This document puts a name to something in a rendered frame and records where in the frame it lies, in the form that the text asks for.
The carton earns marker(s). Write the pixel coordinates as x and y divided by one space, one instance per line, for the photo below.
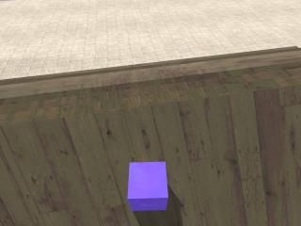
147 186

